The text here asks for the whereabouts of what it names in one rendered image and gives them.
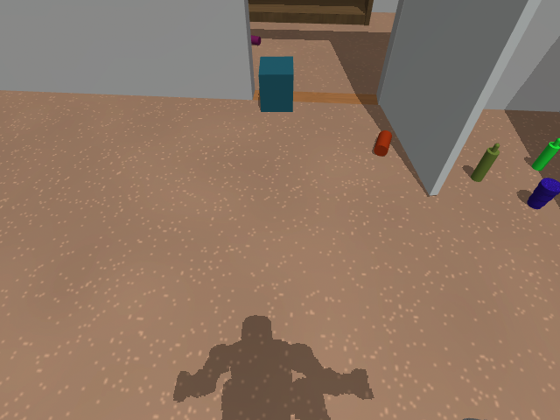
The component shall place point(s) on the bookshelf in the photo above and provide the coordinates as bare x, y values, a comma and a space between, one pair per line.
336, 12

